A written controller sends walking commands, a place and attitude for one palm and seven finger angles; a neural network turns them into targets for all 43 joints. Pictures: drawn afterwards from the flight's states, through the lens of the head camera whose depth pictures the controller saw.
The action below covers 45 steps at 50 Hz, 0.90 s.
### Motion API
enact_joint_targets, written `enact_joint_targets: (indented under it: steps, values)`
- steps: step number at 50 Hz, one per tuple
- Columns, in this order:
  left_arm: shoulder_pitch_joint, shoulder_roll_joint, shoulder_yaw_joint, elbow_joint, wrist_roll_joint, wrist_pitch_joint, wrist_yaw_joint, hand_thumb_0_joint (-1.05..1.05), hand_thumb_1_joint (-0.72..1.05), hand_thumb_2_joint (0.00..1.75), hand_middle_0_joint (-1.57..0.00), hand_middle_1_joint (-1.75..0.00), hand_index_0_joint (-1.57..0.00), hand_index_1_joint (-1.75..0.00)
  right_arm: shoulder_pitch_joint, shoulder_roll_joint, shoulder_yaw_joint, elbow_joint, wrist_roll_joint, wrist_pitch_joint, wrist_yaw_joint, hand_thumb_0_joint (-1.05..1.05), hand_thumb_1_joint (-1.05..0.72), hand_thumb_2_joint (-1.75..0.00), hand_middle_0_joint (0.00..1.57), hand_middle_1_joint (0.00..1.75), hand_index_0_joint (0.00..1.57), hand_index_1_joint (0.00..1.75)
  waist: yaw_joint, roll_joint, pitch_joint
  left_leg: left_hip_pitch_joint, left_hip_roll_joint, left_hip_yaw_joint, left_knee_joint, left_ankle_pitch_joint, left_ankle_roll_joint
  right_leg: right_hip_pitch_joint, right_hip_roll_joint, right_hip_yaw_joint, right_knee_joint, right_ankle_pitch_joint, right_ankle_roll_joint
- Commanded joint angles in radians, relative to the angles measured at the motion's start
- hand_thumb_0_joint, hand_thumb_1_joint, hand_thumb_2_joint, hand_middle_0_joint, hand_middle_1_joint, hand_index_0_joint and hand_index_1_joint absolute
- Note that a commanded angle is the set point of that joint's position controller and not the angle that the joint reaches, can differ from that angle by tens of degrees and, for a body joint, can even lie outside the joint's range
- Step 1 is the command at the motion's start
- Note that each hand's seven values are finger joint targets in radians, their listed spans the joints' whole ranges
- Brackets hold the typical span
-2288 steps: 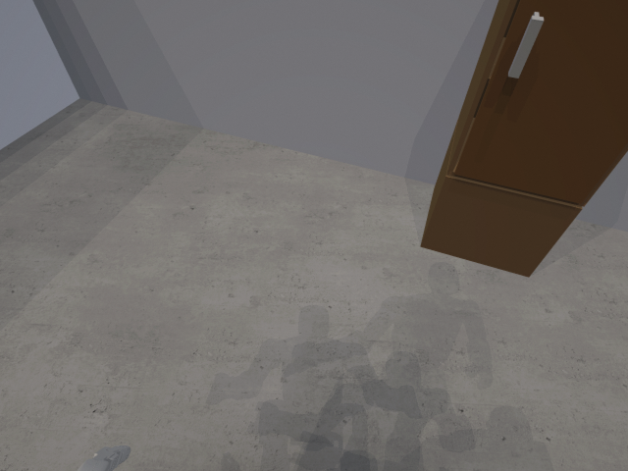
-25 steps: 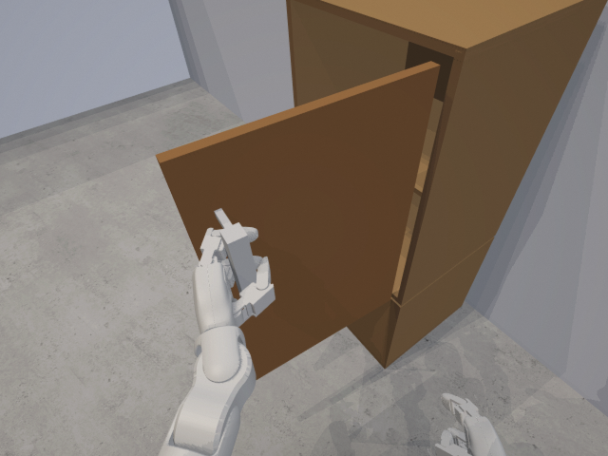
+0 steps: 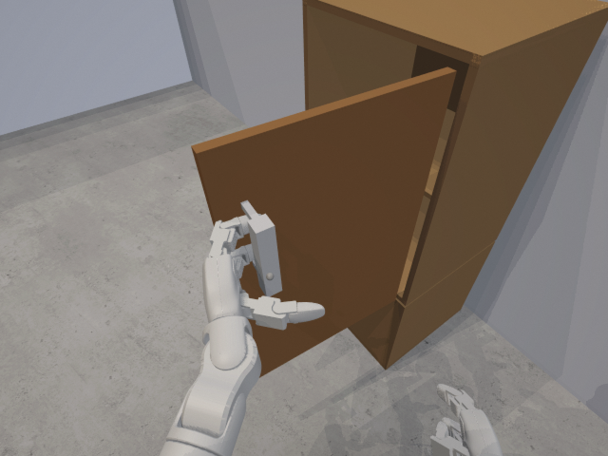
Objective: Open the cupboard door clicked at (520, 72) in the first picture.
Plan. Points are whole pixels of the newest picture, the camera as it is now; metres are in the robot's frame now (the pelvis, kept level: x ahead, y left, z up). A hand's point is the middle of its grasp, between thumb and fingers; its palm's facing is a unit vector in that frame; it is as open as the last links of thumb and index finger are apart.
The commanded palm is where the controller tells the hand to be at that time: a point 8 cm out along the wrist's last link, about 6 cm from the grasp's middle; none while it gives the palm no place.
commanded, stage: open thumb and fingers to let go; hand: left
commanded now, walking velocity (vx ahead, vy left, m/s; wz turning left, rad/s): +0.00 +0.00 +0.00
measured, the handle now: (259, 248) +0.36 +0.09 +0.10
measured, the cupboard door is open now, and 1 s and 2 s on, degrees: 85 86 86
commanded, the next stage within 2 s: slide the hand sideways off the handle in 0.18 s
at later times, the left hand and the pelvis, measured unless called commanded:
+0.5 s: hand (260, 294) +0.29 +0.08 +0.10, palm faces -0.19 -0.98 -0.10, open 16.5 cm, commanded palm +0.26 +0.11 +0.10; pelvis +0.00 +0.02 -0.01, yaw +1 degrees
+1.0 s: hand (247, 314) +0.26 +0.09 +0.10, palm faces -0.13 -0.99 -0.04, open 16.3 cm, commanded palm +0.23 +0.16 +0.10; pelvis +0.02 +0.00 -0.01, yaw -1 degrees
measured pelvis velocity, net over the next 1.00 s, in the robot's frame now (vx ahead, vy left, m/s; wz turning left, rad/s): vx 0.02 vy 0.00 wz -0.02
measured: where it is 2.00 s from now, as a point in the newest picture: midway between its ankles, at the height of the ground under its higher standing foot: outside the picture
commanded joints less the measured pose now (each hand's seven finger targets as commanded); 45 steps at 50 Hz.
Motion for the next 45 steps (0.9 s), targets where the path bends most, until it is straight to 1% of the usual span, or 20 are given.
enact_joint_targets:
  steps: [1, 4, 8, 14, 15, 16, 17, 18, 19, 21, 22, 24, 26, 28, 34, 36, 37, 38, 40, 45]
  values:
    - [-0.349, -0.041, -0.028, -0.201, 0.025, -0.059, 0.006, 0.00, -0.50, 0.30, -0.21, -0.65, -0.21, -0.65, -0.133, -0.071, -0.024, -0.152, 0.003, -0.044, -0.006, 0.00, -0.90, -0.90, 0.20, 0.30, 0.20, 0.30, -0.007, -0.112, -0.161, 0.018, 0.002, -0.003, -0.082, 0.106, 0.012, 0.024, -0.028, 0.019, -0.101, 0.047, -0.002]
    - [-0.341, -0.065, -0.046, -0.208, 0.028, -0.049, 0.017, 0.00, -0.50, 0.30, -0.18, -0.50, -0.18, -0.50, -0.136, -0.069, -0.024, -0.160, 0.006, -0.033, 0.001, 0.00, -0.90, -0.90, 0.20, 0.30, 0.20, 0.30, 0.000, -0.087, -0.188, 0.021, 0.006, -0.005, -0.083, 0.141, 0.006, 0.034, -0.022, 0.007, -0.076, 0.081, -0.009]
    - [-0.322, -0.084, -0.059, -0.193, 0.040, -0.032, 0.036, 0.00, -0.50, 0.30, -0.15, -0.30, -0.15, -0.30, -0.129, -0.068, -0.027, -0.160, 0.006, -0.021, 0.011, 0.00, -0.90, -0.90, 0.20, 0.30, 0.20, 0.30, 0.004, -0.104, -0.186, 0.016, 0.016, -0.014, -0.082, 0.180, -0.004, 0.032, -0.016, -0.007, -0.055, 0.108, -0.014]
    - [-0.320, -0.112, -0.085, -0.214, 0.065, -0.008, 0.077, 0.00, -0.50, 0.30, -0.15, -0.30, -0.15, -0.30, -0.135, -0.063, -0.031, -0.167, 0.006, -0.004, 0.028, 0.00, -0.90, -0.90, 0.20, 0.30, 0.20, 0.30, 0.008, -0.096, -0.194, 0.011, 0.025, -0.015, -0.070, 0.208, -0.012, 0.026, -0.011, -0.013, -0.034, 0.120, -0.021]
    - [-0.294, -0.036, -0.265, -0.180, 0.143, -0.047, -0.139, 0.00, -0.50, 0.30, -0.15, -0.30, -0.15, -0.30, -0.053, -0.100, -0.032, -0.133, 0.002, -0.001, 0.033, 0.00, -0.90, -0.90, 0.20, 0.30, 0.20, 0.30, -0.076, -0.165, -0.160, 0.045, 0.025, -0.012, -0.058, 0.239, 0.007, -0.012, -0.018, 0.019, -0.016, 0.200, -0.016]
    - [-0.339, 0.043, -0.183, -0.246, 0.102, -0.092, -0.253, 0.00, -0.50, 0.30, -0.15, -0.30, -0.15, -0.30, -0.042, -0.096, -0.039, -0.174, 0.016, -0.006, 0.022, 0.00, -0.90, -0.90, 0.20, 0.30, 0.20, 0.30, -0.050, -0.128, -0.214, 0.039, 0.020, -0.009, -0.051, 0.250, 0.010, 0.011, -0.020, 0.014, -0.005, 0.230, -0.019]
    - [-0.345, 0.080, -0.173, -0.251, 0.085, -0.118, -0.321, 0.00, -0.50, 0.30, -0.15, -0.30, -0.15, -0.30, -0.037, -0.100, -0.035, -0.181, 0.020, -0.005, 0.011, 0.00, -0.90, -0.90, 0.20, 0.30, 0.20, 0.30, -0.041, -0.097, -0.236, 0.048, 0.014, -0.007, -0.046, 0.257, 0.013, 0.027, -0.021, 0.022, 0.006, 0.249, -0.023]
    - [-0.380, 0.084, -0.181, -0.282, 0.072, -0.137, -0.376, 0.00, -0.50, 0.30, -0.15, -0.30, -0.15, -0.30, -0.052, -0.093, -0.030, -0.194, 0.026, -0.015, 0.004, 0.00, -0.90, -0.90, 0.20, 0.30, 0.20, 0.30, -0.038, -0.047, -0.252, 0.061, 0.012, -0.010, -0.044, 0.249, 0.012, 0.022, -0.022, 0.022, 0.010, 0.240, -0.024]
    - [-0.389, 0.073, -0.197, -0.264, 0.048, -0.145, -0.432, 0.00, -0.50, 0.30, -0.15, -0.30, -0.15, -0.30, -0.052, -0.091, -0.024, -0.196, 0.034, -0.028, 0.000, 0.00, -0.90, -0.90, 0.20, 0.30, 0.20, 0.30, -0.051, -0.050, -0.231, 0.061, 0.013, -0.021, -0.044, 0.230, 0.010, 0.002, -0.020, 0.016, 0.009, 0.209, -0.024]
    - [-0.385, 0.057, -0.204, -0.242, -0.035, -0.130, -0.542, 0.00, -0.50, 0.30, -0.15, -0.30, -0.15, -0.30, -0.065, -0.096, -0.009, -0.216, 0.052, -0.058, -0.004, 0.00, -0.90, -0.90, 0.20, 0.30, 0.20, 0.30, -0.061, -0.036, -0.190, 0.047, 0.011, -0.037, -0.053, 0.178, 0.015, -0.023, -0.013, 0.005, 0.003, 0.151, -0.022]
    - [-0.389, 0.048, -0.184, -0.237, -0.082, -0.114, -0.564, 0.00, -0.50, 0.30, -0.15, -0.30, -0.15, -0.30, -0.080, -0.096, -0.003, -0.222, 0.063, -0.073, -0.007, 0.00, -0.90, -0.90, 0.20, 0.30, 0.20, 0.30, -0.058, -0.016, -0.156, 0.037, 0.014, -0.047, -0.064, 0.145, 0.009, -0.036, -0.010, -0.002, -0.002, 0.107, -0.024]
    - [-0.346, 0.049, -0.115, -0.234, -0.150, -0.085, -0.564, 0.00, -0.50, 0.30, -0.15, -0.30, -0.15, -0.30, -0.089, -0.102, -0.002, -0.222, 0.069, -0.101, -0.012, 0.00, -0.90, -0.90, 0.20, 0.30, 0.20, 0.30, -0.039, -0.061, -0.145, 0.012, 0.015, -0.061, -0.079, 0.084, 0.001, -0.044, -0.004, -0.020, -0.007, 0.051, -0.016]
    - [-0.280, 0.058, -0.069, -0.256, -0.175, -0.063, -0.540, 0.00, -0.50, 0.30, -0.15, -0.30, -0.15, -0.30, -0.090, -0.104, -0.004, -0.228, 0.069, -0.124, -0.006, 0.00, -0.90, -0.90, 0.20, 0.30, 0.20, 0.30, -0.018, -0.099, -0.165, 0.000, 0.013, -0.059, -0.079, 0.082, 0.002, -0.031, -0.004, -0.023, -0.009, 0.048, -0.010]
    - [-0.208, 0.080, -0.044, -0.287, -0.159, -0.060, -0.511, 0.00, -0.50, 0.30, -0.15, -0.30, -0.15, -0.30, -0.081, -0.103, -0.007, -0.232, 0.067, -0.137, 0.007, 0.00, -0.90, -0.90, 0.20, 0.30, 0.20, 0.30, -0.003, -0.092, -0.179, 0.001, 0.014, -0.052, -0.079, 0.108, -0.004, -0.019, -0.008, -0.023, 0.000, 0.061, -0.010]
    - [-0.108, 0.147, -0.027, -0.381, -0.084, -0.075, -0.466, 0.00, -0.50, 0.30, -0.15, -0.30, -0.15, -0.30, -0.060, -0.106, -0.014, -0.252, 0.057, -0.138, 0.031, 0.00, -0.90, -0.90, 0.20, 0.30, 0.20, 0.30, -0.005, -0.101, -0.157, -0.016, 0.016, -0.023, -0.060, 0.127, 0.004, -0.019, -0.012, 0.002, 0.000, 0.091, -0.008]
    - [-0.061, 0.194, 0.022, -0.399, -0.082, -0.073, -0.467, 0.00, -0.50, 0.30, -0.15, -0.30, -0.15, -0.30, -0.067, -0.107, -0.011, -0.262, 0.056, -0.132, 0.027, 0.00, -0.90, -0.90, 0.20, 0.30, 0.20, 0.30, 0.008, -0.104, -0.149, -0.031, 0.013, -0.011, -0.060, 0.111, 0.009, -0.002, -0.012, 0.013, -0.007, 0.085, -0.007]
    - [-0.045, 0.236, 0.061, -0.392, -0.079, -0.068, -0.463, 0.00, -0.50, 0.30, -0.15, -0.30, -0.15, -0.30, -0.067, -0.111, -0.010, -0.255, 0.055, -0.126, 0.024, 0.00, -0.90, -0.90, 0.20, 0.30, 0.20, 0.30, 0.013, -0.074, -0.141, -0.036, 0.010, -0.004, -0.058, 0.107, 0.010, 0.002, -0.013, 0.021, -0.014, 0.082, -0.010]
    - [-0.037, 0.212, 0.047, -0.406, -0.085, -0.062, -0.469, 0.00, -0.50, 0.30, -0.15, -0.30, -0.15, -0.30, -0.079, -0.102, -0.003, -0.265, 0.055, -0.124, 0.023, 0.00, -0.90, -0.90, 0.20, 0.30, 0.20, 0.30, 0.014, -0.062, -0.127, -0.038, 0.007, -0.001, -0.061, 0.098, 0.011, 0.003, -0.015, 0.021, -0.019, 0.078, -0.009]
    - [-0.038, 0.252, 0.104, -0.404, -0.102, -0.055, -0.475, 0.00, -0.50, 0.30, -0.15, -0.30, -0.15, -0.30, -0.083, -0.102, 0.000, -0.261, 0.057, -0.118, 0.013, 0.00, -0.90, -0.90, 0.20, 0.30, 0.20, 0.30, 0.011, -0.069, -0.113, -0.046, 0.005, 0.008, -0.061, 0.080, 0.013, 0.009, -0.013, 0.030, -0.036, 0.067, -0.006]
    - [0.029, 0.265, 0.146, -0.505, -0.157, -0.085, -0.512, 0.00, -0.50, 0.30, -0.15, -0.30, -0.15, -0.30, -0.076, -0.100, -0.002, -0.268, 0.056, -0.148, 0.001, 0.00, -0.90, -0.90, 0.20, 0.30, 0.20, 0.30, 0.014, -0.055, -0.188, -0.018, 0.000, 0.019, -0.041, 0.166, 0.016, 0.072, -0.012, 0.039, -0.029, 0.194, -0.001]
